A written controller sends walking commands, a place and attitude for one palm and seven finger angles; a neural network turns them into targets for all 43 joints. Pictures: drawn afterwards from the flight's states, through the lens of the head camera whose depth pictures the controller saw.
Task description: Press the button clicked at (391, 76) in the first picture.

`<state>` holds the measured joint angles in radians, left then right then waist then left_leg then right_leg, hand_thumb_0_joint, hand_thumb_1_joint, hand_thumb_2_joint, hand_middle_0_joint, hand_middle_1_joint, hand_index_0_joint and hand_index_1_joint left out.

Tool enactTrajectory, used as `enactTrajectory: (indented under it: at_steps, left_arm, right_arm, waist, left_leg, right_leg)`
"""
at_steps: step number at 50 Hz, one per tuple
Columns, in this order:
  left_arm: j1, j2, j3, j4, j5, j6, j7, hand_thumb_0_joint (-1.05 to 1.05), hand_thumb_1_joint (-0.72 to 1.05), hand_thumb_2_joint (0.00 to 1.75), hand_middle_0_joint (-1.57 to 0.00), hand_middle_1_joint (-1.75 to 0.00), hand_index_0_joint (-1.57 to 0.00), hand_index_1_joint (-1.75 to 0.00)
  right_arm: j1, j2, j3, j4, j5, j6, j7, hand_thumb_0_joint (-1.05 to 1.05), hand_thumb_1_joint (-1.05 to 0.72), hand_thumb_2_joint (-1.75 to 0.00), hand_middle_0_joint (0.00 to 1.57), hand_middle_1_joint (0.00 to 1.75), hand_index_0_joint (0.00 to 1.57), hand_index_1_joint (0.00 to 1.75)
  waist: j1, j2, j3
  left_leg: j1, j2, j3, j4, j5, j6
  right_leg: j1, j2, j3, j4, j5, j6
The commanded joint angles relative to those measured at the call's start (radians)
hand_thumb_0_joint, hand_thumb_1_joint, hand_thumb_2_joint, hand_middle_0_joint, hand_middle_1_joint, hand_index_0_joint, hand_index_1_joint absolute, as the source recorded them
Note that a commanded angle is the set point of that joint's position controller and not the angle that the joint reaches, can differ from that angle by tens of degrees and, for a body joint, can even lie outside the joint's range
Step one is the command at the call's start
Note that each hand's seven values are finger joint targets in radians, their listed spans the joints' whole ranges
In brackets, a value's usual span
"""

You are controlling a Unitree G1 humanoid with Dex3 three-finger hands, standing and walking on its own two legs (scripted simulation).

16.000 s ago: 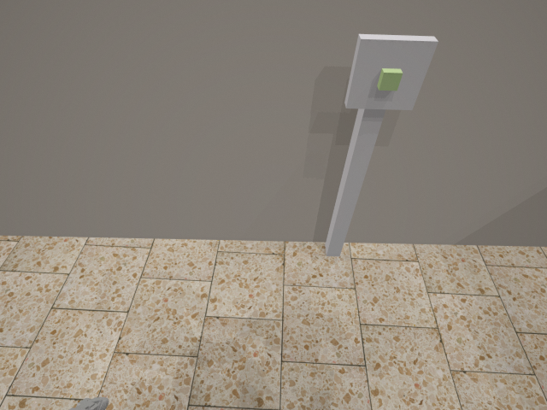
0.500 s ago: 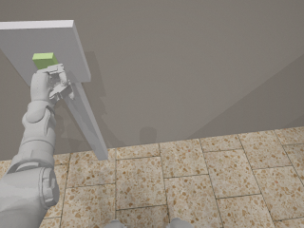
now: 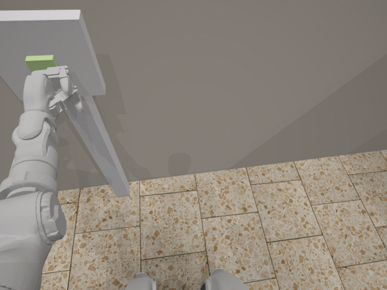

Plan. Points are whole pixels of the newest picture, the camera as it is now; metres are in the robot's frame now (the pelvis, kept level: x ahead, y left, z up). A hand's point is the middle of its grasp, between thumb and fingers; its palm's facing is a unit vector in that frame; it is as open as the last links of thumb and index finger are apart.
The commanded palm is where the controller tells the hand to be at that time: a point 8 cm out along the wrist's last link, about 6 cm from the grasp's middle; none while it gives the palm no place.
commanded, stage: press the button with the knuckle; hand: left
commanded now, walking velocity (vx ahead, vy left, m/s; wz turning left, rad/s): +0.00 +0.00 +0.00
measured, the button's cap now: (45, 65) +0.54 +0.26 +0.13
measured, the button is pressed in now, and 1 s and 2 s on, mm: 7 0 0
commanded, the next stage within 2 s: hold the button down briefly in 0.14 s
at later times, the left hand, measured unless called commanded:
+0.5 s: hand (75, 93) +0.49 +0.21 +0.10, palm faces +0.08 -1.00 -0.03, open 3.4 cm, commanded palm +0.50 +0.26 +0.10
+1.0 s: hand (74, 100) +0.48 +0.21 +0.09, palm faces +0.10 -1.00 -0.01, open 3.3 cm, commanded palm +0.44 +0.25 +0.10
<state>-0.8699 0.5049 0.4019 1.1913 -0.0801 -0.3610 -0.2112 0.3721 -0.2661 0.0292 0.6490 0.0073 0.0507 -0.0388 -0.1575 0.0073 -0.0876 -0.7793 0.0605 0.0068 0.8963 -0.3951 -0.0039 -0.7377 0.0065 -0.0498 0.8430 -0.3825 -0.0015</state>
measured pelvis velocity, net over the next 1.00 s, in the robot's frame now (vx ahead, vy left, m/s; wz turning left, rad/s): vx -0.01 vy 0.01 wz -0.01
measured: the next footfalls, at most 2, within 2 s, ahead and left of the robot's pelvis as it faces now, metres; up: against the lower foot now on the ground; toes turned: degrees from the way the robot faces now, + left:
none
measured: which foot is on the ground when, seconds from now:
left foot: down 0.00-1.00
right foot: down 0.00-1.00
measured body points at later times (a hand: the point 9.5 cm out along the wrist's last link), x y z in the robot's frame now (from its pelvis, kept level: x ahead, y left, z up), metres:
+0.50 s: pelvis -0.03 +0.00 -0.01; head +0.08 +0.03 +0.42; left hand +0.48 +0.26 +0.10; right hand -0.04 -0.27 -0.12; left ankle +0.02 +0.12 -0.69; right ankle +0.01 -0.12 -0.69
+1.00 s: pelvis -0.01 +0.01 +0.00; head +0.08 +0.02 +0.44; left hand +0.47 +0.26 +0.10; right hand +0.00 -0.26 -0.11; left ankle +0.02 +0.12 -0.69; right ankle +0.01 -0.12 -0.69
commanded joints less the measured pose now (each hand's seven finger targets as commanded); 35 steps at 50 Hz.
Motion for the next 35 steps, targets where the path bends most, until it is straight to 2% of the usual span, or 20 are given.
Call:
enactTrajectory:
  at_steps: [1,2,4,6,7,8,9,12,13,17,19,21,22,23,24,26,27,29,33,35]
  left_arm:
    - [-0.584,0.328,0.041,-0.209,-0.018,-0.06,0.029,0.0,0.9,0.9,-1.3,-1.5,-1.3,-1.5]
    - [-0.577,0.359,0.068,-0.199,-0.018,-0.059,0.03,0.0,0.9,0.9,-1.3,-1.5,-1.3,-1.5]
    - [-0.591,0.378,0.072,-0.183,-0.018,-0.056,0.027,0.0,0.9,0.9,-1.3,-1.5,-1.3,-1.5]
    - [-0.636,0.378,0.065,-0.194,-0.016,-0.061,0.026,0.0,0.9,0.9,-1.3,-1.5,-1.3,-1.5]
    - [-0.624,0.392,0.073,-0.162,-0.015,-0.057,0.026,0.0,0.9,0.9,-1.3,-1.5,-1.3,-1.5]
    - [-0.646,0.39,0.065,-0.161,-0.018,-0.055,0.029,0.0,0.9,0.9,-1.3,-1.5,-1.3,-1.5]
    - [-0.656,0.397,0.063,-0.153,-0.012,-0.054,0.031,0.0,0.9,0.9,-1.3,-1.5,-1.3,-1.5]
    - [-0.697,0.39,0.052,-0.165,-0.007,-0.062,0.042,0.0,0.9,0.9,-1.3,-1.5,-1.3,-1.5]
    - [-0.692,0.385,0.055,-0.16,-0.01,-0.062,0.046,0.0,0.9,0.9,-1.3,-1.5,-1.3,-1.5]
    - [-0.725,0.363,0.026,-0.156,-0.001,-0.064,0.057,0.0,0.9,0.9,-1.3,-1.5,-1.3,-1.5]
    - [-0.728,0.366,0.022,-0.147,0.002,-0.059,0.061,0.0,0.9,0.9,-1.3,-1.5,-1.3,-1.5]
    - [-0.745,0.359,0.012,-0.15,0.006,-0.059,0.063,0.0,0.9,0.9,-1.3,-1.5,-1.3,-1.5]
    - [-0.753,0.393,0.033,-0.155,0.009,-0.061,0.066,0.0,0.9,0.9,-1.3,-1.5,-1.3,-1.5]
    - [-0.748,0.378,0.016,-0.139,0.012,-0.055,0.064,0.0,0.9,0.9,-1.3,-1.5,-1.3,-1.5]
    - [-0.749,0.356,0.0,-0.13,0.008,-0.049,0.063,0.0,0.9,0.9,-1.3,-1.5,-1.3,-1.5]
    - [-0.76,0.367,0.007,-0.13,0.005,-0.048,0.063,0.0,0.9,0.9,-1.3,-1.5,-1.3,-1.5]
    - [-0.759,0.394,0.023,-0.132,0.007,-0.047,0.064,0.0,0.9,0.9,-1.3,-1.5,-1.3,-1.5]
    - [-0.743,0.363,0.006,-0.125,0.005,-0.037,0.06,0.0,0.9,0.9,-1.3,-1.5,-1.3,-1.5]
    - [-0.704,0.354,0.012,-0.113,0.004,-0.026,0.058,0.0,0.9,0.9,-1.3,-1.5,-1.3,-1.5]
    - [-0.694,0.348,0.021,-0.136,0.003,-0.028,0.058,0.0,0.9,0.9,-1.3,-1.5,-1.3,-1.5]
  right_arm:
    - [0.139,-0.181,-0.058,-0.059,0.0,-0.026,-0.016,0.0,-0.9,-0.9,0.2,0.3,0.2,0.3]
    - [0.141,-0.184,-0.058,-0.06,-0.001,-0.027,-0.017,0.0,-0.9,-0.9,0.2,0.3,0.2,0.3]
    - [0.146,-0.186,-0.053,-0.064,-0.001,-0.029,-0.019,0.0,-0.9,-0.9,0.2,0.3,0.2,0.3]
    - [0.15,-0.188,-0.053,-0.062,-0.002,-0.032,-0.019,0.0,-0.9,-0.9,0.2,0.3,0.2,0.3]
    - [0.149,-0.189,-0.052,-0.063,0.0,-0.032,-0.021,0.0,-0.9,-0.9,0.2,0.3,0.2,0.3]
    - [0.148,-0.192,-0.049,-0.062,-0.001,-0.034,-0.022,0.0,-0.9,-0.9,0.2,0.3,0.2,0.3]
    - [0.15,-0.193,-0.047,-0.061,-0.001,-0.036,-0.023,0.0,-0.9,-0.9,0.2,0.3,0.2,0.3]
    - [0.156,-0.196,-0.048,-0.059,-0.005,-0.045,-0.022,0.0,-0.9,-0.9,0.2,0.3,0.2,0.3]
    - [0.159,-0.197,-0.048,-0.059,-0.007,-0.047,-0.021,0.0,-0.9,-0.9,0.2,0.3,0.2,0.3]
    - [0.159,-0.2,-0.044,-0.056,-0.01,-0.057,-0.017,0.0,-0.9,-0.9,0.2,0.3,0.2,0.3]
    - [0.164,-0.204,-0.044,-0.055,-0.01,-0.061,-0.018,0.0,-0.9,-0.9,0.2,0.3,0.2,0.3]
    - [0.17,-0.206,-0.043,-0.054,-0.011,-0.066,-0.018,0.0,-0.9,-0.9,0.2,0.3,0.2,0.3]
    - [0.173,-0.209,-0.044,-0.051,-0.011,-0.067,-0.019,0.0,-0.9,-0.9,0.2,0.3,0.2,0.3]
    - [0.172,-0.207,-0.041,-0.054,-0.01,-0.068,-0.019,0.0,-0.9,-0.9,0.2,0.3,0.2,0.3]
    - [0.168,-0.206,-0.04,-0.052,-0.008,-0.072,-0.019,0.0,-0.9,-0.9,0.2,0.3,0.2,0.3]
    - [0.174,-0.21,-0.038,-0.053,-0.009,-0.077,-0.021,0.0,-0.9,-0.9,0.2,0.3,0.2,0.3]
    - [0.174,-0.213,-0.04,-0.053,-0.008,-0.078,-0.023,0.0,-0.9,-0.9,0.2,0.3,0.2,0.3]
    - [0.175,-0.207,-0.038,-0.056,-0.008,-0.083,-0.021,0.0,-0.9,-0.9,0.2,0.3,0.2,0.3]
    - [0.176,-0.208,-0.042,-0.062,-0.009,-0.082,-0.017,0.0,-0.9,-0.9,0.2,0.3,0.2,0.3]
    - [0.177,-0.206,-0.046,-0.065,-0.012,-0.083,-0.013,0.0,-0.9,-0.9,0.2,0.3,0.2,0.3]
  waist:
    - [-0.042,0.118,-0.38]
    - [-0.035,0.096,-0.387]
    - [-0.041,0.09,-0.389]
    - [-0.051,0.118,-0.409]
    - [-0.048,0.113,-0.382]
    - [-0.062,0.101,-0.366]
    - [-0.062,0.114,-0.359]
    - [-0.071,0.158,-0.387]
    - [-0.071,0.132,-0.392]
    - [-0.082,0.156,-0.387]
    - [-0.088,0.127,-0.371]
    - [-0.093,0.136,-0.389]
    - [-0.088,0.138,-0.399]
    - [-0.089,0.152,-0.388]
    - [-0.1,0.13,-0.361]
    - [-0.099,0.132,-0.369]
    - [-0.095,0.125,-0.38]
    - [-0.091,0.14,-0.375]
    - [-0.082,0.12,-0.363]
    - [-0.07,0.136,-0.382]
  left_leg:
    - [0.262,-0.037,-0.03,-0.093,0.192,0.037]
    - [0.247,-0.037,-0.029,-0.09,0.184,0.038]
    - [0.219,-0.038,-0.028,-0.088,0.176,0.039]
    - [0.244,-0.035,-0.037,-0.085,0.174,0.038]
    - [0.219,-0.035,-0.036,-0.085,0.145,0.037]
    - [0.202,-0.035,-0.037,-0.088,0.12,0.039]
    - [0.197,-0.035,-0.04,-0.088,0.109,0.038]
    - [0.233,-0.033,-0.053,-0.087,0.098,0.035]
    - [0.226,-0.033,-0.054,-0.086,0.087,0.036]
    - [0.22,-0.033,-0.06,-0.09,0.036,0.035]
    - [0.199,-0.032,-0.061,-0.091,0.01,0.037]
    - [0.202,-0.033,-0.062,-0.09,0.005,0.038]
    - [0.198,-0.032,-0.066,-0.089,-0.004,0.038]
    - [0.191,-0.034,-0.064,-0.09,-0.019,0.036]
    - [0.177,-0.032,-0.063,-0.092,-0.045,0.039]
    - [0.17,-0.033,-0.065,-0.096,-0.055,0.039]
    - [0.16,-0.033,-0.063,-0.09,-0.062,0.041]
    - [0.162,-0.035,-0.06,-0.093,-0.064,0.039]
    - [0.159,-0.034,-0.063,-0.095,-0.064,0.038]
    - [0.178,-0.035,-0.061,-0.091,-0.043,0.038]
  right_leg:
    - [0.105,0.026,0.041,-0.118,0.192,-0.001]
    - [0.117,0.027,0.042,-0.119,0.187,0.001]
    - [0.132,0.027,0.046,-0.118,0.188,0.003]
    - [0.102,0.029,0.042,-0.113,0.172,0.002]
    - [0.092,0.029,0.042,-0.118,0.142,0.001]
    - [0.085,0.028,0.043,-0.122,0.122,0.005]
    - [0.072,0.028,0.042,-0.12,0.109,0.003]
    - [0.024,0.028,0.034,-0.111,0.082,0.0]
    - [0.029,0.028,0.032,-0.112,0.074,0.002]
    - [-0.005,0.027,0.031,-0.109,0.035,0.0]
    - [-0.006,0.028,0.032,-0.112,0.019,0.002]
    - [-0.011,0.027,0.033,-0.109,0.017,0.002]
    - [-0.011,0.026,0.032,-0.106,0.009,0.001]
    - [-0.018,0.027,0.034,-0.106,-0.003,0.0]
    - [-0.029,0.027,0.033,-0.113,-0.017,0.003]
    - [-0.024,0.025,0.033,-0.109,-0.022,0.002]
    - [-0.019,0.025,0.038,-0.111,-0.029,0.003]
    - [-0.021,0.025,0.034,-0.109,-0.028,0.001]
    - [-0.026,0.026,0.029,-0.107,-0.029,0.0]
    - [-0.019,0.026,0.029,-0.102,-0.015,-0.005]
